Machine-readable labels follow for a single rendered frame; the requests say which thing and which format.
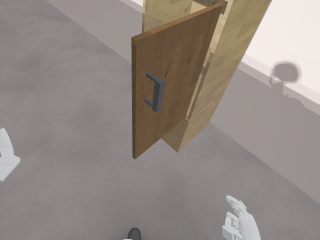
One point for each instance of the robot left foot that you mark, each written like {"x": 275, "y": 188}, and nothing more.
{"x": 134, "y": 234}

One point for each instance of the handle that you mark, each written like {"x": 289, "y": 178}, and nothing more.
{"x": 157, "y": 94}

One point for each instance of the cupboard door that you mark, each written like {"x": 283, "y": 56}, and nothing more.
{"x": 175, "y": 52}

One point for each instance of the robot right hand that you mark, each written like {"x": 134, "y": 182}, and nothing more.
{"x": 245, "y": 227}

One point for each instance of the robot left hand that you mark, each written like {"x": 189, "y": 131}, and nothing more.
{"x": 8, "y": 161}

